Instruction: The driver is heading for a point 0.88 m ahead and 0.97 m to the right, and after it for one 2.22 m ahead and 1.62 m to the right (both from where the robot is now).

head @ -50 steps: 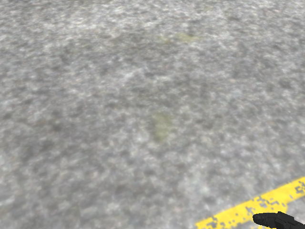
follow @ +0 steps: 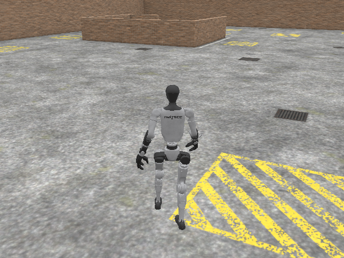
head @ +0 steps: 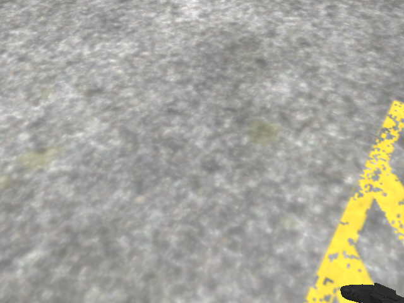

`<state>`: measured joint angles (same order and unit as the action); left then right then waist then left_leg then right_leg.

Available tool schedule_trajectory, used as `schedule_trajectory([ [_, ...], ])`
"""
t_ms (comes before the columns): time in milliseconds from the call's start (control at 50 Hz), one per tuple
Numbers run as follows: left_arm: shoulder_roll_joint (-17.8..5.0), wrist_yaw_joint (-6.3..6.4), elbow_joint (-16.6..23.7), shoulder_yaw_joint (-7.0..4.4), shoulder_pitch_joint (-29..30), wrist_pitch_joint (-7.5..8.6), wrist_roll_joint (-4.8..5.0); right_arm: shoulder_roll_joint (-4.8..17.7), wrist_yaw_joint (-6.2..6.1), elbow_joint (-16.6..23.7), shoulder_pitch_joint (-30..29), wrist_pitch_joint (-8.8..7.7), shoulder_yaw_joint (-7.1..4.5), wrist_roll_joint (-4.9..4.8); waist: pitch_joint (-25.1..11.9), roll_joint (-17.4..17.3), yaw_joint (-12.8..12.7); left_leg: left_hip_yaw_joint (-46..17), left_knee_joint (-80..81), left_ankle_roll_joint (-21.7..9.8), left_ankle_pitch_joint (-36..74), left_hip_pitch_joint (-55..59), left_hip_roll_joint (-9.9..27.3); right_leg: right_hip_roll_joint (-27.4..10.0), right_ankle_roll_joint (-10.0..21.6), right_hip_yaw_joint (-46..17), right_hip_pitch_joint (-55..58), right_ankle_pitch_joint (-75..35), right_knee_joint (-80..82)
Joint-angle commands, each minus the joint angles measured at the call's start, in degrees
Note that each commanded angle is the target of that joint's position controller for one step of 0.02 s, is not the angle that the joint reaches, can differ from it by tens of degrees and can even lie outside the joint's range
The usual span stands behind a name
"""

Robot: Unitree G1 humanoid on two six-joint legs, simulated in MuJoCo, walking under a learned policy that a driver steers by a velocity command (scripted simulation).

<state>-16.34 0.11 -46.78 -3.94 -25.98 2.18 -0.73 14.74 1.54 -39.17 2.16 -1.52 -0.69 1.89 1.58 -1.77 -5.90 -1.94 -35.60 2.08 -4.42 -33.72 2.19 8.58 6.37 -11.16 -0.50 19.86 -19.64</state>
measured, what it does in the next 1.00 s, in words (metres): walks ahead, turning right: left foot, then right foot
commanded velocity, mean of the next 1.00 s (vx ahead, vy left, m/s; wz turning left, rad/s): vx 0.50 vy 0.00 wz -0.36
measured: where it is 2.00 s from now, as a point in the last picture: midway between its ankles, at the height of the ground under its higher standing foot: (345, 174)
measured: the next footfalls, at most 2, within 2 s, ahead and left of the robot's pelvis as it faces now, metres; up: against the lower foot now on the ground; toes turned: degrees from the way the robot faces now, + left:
left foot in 0.06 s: +0.20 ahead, +0.12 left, +0.00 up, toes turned -5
right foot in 0.56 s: +0.40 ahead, -0.16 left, +0.00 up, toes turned -20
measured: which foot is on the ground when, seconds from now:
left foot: up 0.00-0.04, down 0.06-0.56, up 0.58-1.00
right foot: down 0.00-0.06, up 0.08-0.54, down 0.56-1.00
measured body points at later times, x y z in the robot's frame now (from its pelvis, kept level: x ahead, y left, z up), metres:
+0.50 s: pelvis +0.25 -0.01 +0.00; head +0.29 -0.02 +0.45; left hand +0.53 +0.14 -0.08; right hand +0.15 -0.26 -0.13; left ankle +0.16 +0.13 -0.73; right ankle +0.35 -0.15 -0.71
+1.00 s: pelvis +0.50 -0.11 +0.00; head +0.52 -0.13 +0.45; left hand +0.54 +0.15 -0.13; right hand +0.60 -0.40 -0.10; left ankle +0.70 -0.04 -0.70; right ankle +0.36 -0.14 -0.73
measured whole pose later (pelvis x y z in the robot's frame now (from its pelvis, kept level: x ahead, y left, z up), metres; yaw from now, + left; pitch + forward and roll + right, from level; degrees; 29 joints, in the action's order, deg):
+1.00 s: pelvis +0.50 -0.11 +0.00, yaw -21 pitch +1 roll -1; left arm -13.2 0.0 -54.5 -2.0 -26.5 4.1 -0.5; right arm 13.9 2.0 -44.4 4.0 -1.0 -1.7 1.8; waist 1.8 -2.6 -4.2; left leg 1.4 -37.5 0.3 -2.0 -34.5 4.7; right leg 6.1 5.0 -0.7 3.8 16.5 -11.7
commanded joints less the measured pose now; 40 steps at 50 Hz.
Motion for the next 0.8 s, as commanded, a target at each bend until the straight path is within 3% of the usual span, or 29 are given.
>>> schedule_trajectory([
  [20, -10.64, 0.50, 3.80, -2.51, 2.98, 0.75, -0.28, 7.36, -0.78, 3.39, 2.11, -1.72, -2.16, -0.40, -1.36, 6.50, 5.30, 0.98, 5.10, -2.11, -4.60, 13.76, -3.57, -14.59, 3.20, -11.59, -5.39, -38.00, -4.52],
  [40, -10.62, 0.10, 3.78, -2.39, 4.01, 1.06, 0.05, 8.72, -1.46, 1.44, 9.04, -2.31, -2.84, -0.22, -4.67, 4.38, 8.95, 1.28, 8.72, -3.43, -4.04, 23.87, -3.87, -11.73, 1.78, -9.73, -7.73, -40.14, -12.75],
  [60, -8.00, -0.47, 4.56, -1.62, 3.99, 1.60, 0.72, 12.23, -2.39, 0.52, 17.28, -3.00, -3.83, 0.77, -11.40, -0.51, 12.46, -6.96, 11.03, -6.06, -11.16, 36.78, 4.73, -7.94, 0.11, -5.96, -13.41, -31.96, -26.61],
  [80, -2.21, -0.38, 6.44, -0.28, 0.84, 1.77, 2.02, 16.69, -3.18, 0.93, 21.54, -2.70, -4.73, 1.99, -17.67, -10.52, 11.69, -28.84, 15.44, -10.14, -20.38, 50.22, 20.48, -0.42, -1.81, 1.65, -28.52, 2.26, -42.70],
  [100, -5.96, -0.06, 6.64, -0.62, -2.12, 1.18, 0.46, 16.59, -2.91, 0.56, 18.79, -1.89, -5.12, 0.92, -18.25, -14.32, 8.28, -44.59, 19.62, -14.30, -24.42, 47.47, 24.16, -1.55, -1.65, 3.82, -35.89, 11.07, -50.39],
  [120, -7.71, 0.02, 4.98, -0.98, 0.51, 0.34, -0.57, 10.52, -2.61, 1.53, 14.72, -1.56, -3.92, 0.42, -9.90, -4.66, 7.47, -36.70, 20.01, -13.68, -27.25, 40.01, 21.76, -5.68, -1.62, 3.64, -37.23, 5.97, -52.86],
  [140, -7.10, -0.67, 5.05, -0.84, 4.16, 0.07, -0.82, 6.80, -2.31, 1.34, 12.32, -1.63, -2.99, 0.04, -4.47, -0.22, 7.47, -27.16, 21.02, -12.53, -22.35, 33.42, 18.21, -7.33, -2.03, 4.61, -36.20, 2.02, -50.88],
  [160, -5.99, -1.21, 5.15, -0.75, 5.25, -0.30, -0.84, 5.59, -2.24, 0.95, 11.25, -1.79, -2.59, 0.21, -2.28, -1.36, 6.51, -19.97, 22.39, -10.90, -15.75, 29.67, 15.36, -8.89, -2.48, 5.26, -34.77, 0.25, -48.49],
  [200, -5.05, -2.20, 5.17, -0.57, 5.71, -1.55, -1.56, 5.54, -2.17, -0.82, 12.72, -2.79, -2.54, -0.20, -0.92, -4.37, 5.81, -11.25, 23.59, -10.14, -4.30, 26.35, 12.61, -10.10, -3.31, 6.44, -32.99, -1.21, -47.15],
  [280, -3.77, -3.40, 7.85, -0.10, 11.50, -2.35, -1.49, 6.49, -1.40, -2.80, 15.13, -4.33, -3.13, -0.94, -0.67, -3.73, 5.75, -3.50, 26.04, -11.47, 5.22, 27.74, 13.36, -11.30, -4.22, 7.08, -37.76, -6.50, -44.85],
  [340, -2.66, -3.89, 9.85, 0.54, 17.30, -2.22, -1.40, 6.42, -1.27, -4.28, 16.98, -4.24, -3.22, -0.74, 0.81, -3.26, 6.82, 2.06, 27.00, -11.27, 7.93, 28.33, 12.17, -11.70, -4.94, 8.29, -39.67, -12.08, -37.57],
  [400, -0.90, -4.39, 11.22, 1.62, 22.52, -1.66, -1.29, 6.95, -1.01, -5.70, 18.31, -4.23, -3.29, -0.73, 1.77, -3.47, 7.76, 6.77, 27.15, -10.19, 9.05, 27.08, 10.64, -10.96, -4.35, 11.00, -34.47, -16.83, -25.30],
  [480, -1.64, -4.15, 12.23, 1.86, 26.58, -1.41, -1.80, 8.92, -1.22, -8.52, 22.37, -3.28, -3.64, -0.86, 3.00, -3.66, 8.75, 7.77, 25.37, -9.69, 14.00, 31.37, 13.00, -9.50, -1.99, 14.67, -29.65, -11.87, -16.35],
  [520, -2.44, -3.50, 11.40, 1.52, 24.03, -0.91, -2.29, 10.26, -1.45, -9.90, 23.31, -2.46, -3.77, -0.89, 1.02, -3.96, 7.08, 9.09, 18.06, -9.22, 29.30, 34.73, 13.41, -6.90, 0.06, 16.38, -24.08, -6.80, -12.93],
  [540, -2.87, -3.07, 9.34, 1.09, 17.85, -0.28, -2.60, 10.45, -1.59, -10.40, 23.37, -2.03, -3.62, -1.10, -2.54, -3.07, 3.92, 10.95, 9.42, -8.47, 35.66, 34.32, 12.42, -5.00, 1.34, 16.95, -15.81, -7.97, -9.08],
  [560, -4.71, -2.43, 5.99, 0.18, 8.75, 0.33, -3.23, 9.36, -1.69, -10.16, 23.58, -1.91, -3.09, -1.24, -8.42, -1.11, 0.35, 12.65, -2.06, -7.32, 31.31, 28.67, 10.41, -5.43, 2.67, 15.20, -2.47, -8.91, -7.87],
  [580, -10.21, -1.39, 4.85, -1.22, 0.18, 0.59, -4.18, 5.03, -1.29, -6.96, 24.10, -2.13, -1.76, -1.97, -17.30, 7.78, -2.38, 13.54, -21.07, -5.31, 8.23, 12.86, 6.75, -21.42, 6.93, -4.40, 15.36, -1.33, -6.39],
  [600, -14.81, -0.73, 4.52, -2.26, -0.88, 0.13, -2.03, 4.08, -0.85, -5.57, 26.00, -1.95, -1.91, -1.63, -21.59, 15.17, -0.49, 8.81, -35.83, -3.79, -28.11, -1.46, -2.51, -33.49, 12.70, -28.54, 21.14, -7.96, 1.13],
  [620, -12.70, -0.25, 4.01, -2.08, 1.30, -0.03, -0.34, 8.38, -1.20, -5.41, 19.50, -1.45, -3.22, -0.83, -15.09, 7.17, -1.09, 1.67, -38.56, -4.41, -23.65, -6.40, 0.27, -29.94, 11.47, -21.70, 16.89, -13.32, 0.71],
  [640, -9.45, -0.04, 3.49, -1.12, 4.92, 0.32, -0.31, 6.69, -0.87, -4.70, 17.28, -2.00, -2.74, -1.51, -7.75, 6.57, 1.35, 1.19, -36.13, -4.89, -18.71, -6.48, 2.21, -27.20, 9.81, -12.74, 9.10, -19.53, 1.46],
  [660, -6.41, -0.22, 3.26, -0.26, 7.67, 0.69, -0.43, 5.85, -0.67, -5.45, 17.41, -2.15, -2.54, -1.53, -4.39, 4.81, 3.64, 1.22, -31.78, -4.89, -15.93, -3.59, 3.74, -24.02, 7.43, -7.22, 2.75, -23.03, 3.29],
  [700, -3.53, -0.37, 2.87, 0.69, 10.62, 1.40, -0.05, 4.87, -0.24, -7.46, 20.80, -0.68, -2.47, -0.11, -2.48, 6.18, 7.12, 1.53, -27.66, -3.83, -13.61, 2.74, 4.52, -20.23, 5.12, -0.82, -4.85, -25.17, 6.60],
  [740, -3.79, -0.48, 1.64, 0.60, 9.25, 2.33, 0.24, 3.97, 0.39, -7.71, 20.52, 0.20, -2.58, 0.20, -2.32, 5.81, 7.77, 2.43, -26.52, -3.12, -11.41, 3.22, 3.97, -19.22, 5.89, 0.97, -6.26, -26.67, 8.99],
  [800, -4.57, -0.46, -0.53, 0.26, 6.53, 2.79, 0.56, 3.43, 0.72, -5.93, 13.77, 0.53, -2.59, 0.36, 1.19, 5.30, 6.81, 2.91, -21.48, -1.88, -5.24, -2.40, 4.95, -18.80, 6.54, 2.74, -6.13, -24.60, 12.48],
])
